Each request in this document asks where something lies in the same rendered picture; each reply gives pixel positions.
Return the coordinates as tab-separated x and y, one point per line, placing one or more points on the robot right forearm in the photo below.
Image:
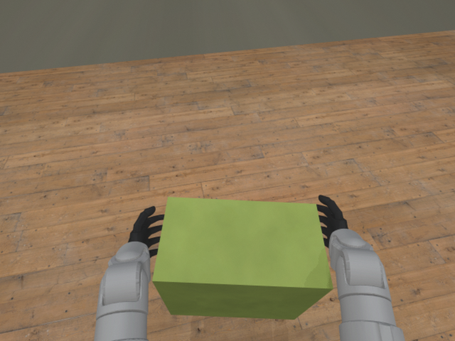
363	291

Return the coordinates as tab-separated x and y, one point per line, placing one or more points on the carton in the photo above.
241	258

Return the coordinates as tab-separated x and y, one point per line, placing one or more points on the robot right hand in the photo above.
334	217

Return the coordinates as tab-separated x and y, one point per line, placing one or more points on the robot left forearm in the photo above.
123	301

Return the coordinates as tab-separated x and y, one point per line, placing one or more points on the robot left hand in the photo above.
141	232

